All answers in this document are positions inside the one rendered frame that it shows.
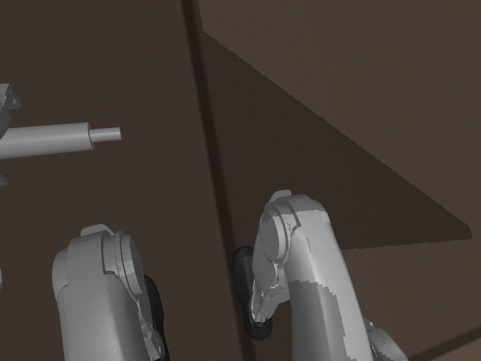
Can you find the left robot foot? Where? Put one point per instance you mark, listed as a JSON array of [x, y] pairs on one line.
[[157, 317]]

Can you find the left robot hand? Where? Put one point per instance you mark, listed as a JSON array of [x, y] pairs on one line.
[[8, 100]]

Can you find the right robot hand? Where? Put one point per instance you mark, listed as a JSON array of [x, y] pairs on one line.
[[383, 347]]

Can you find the bottle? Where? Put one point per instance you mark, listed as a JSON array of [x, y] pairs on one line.
[[51, 139]]

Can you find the right robot foot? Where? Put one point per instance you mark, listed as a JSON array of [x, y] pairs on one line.
[[242, 272]]

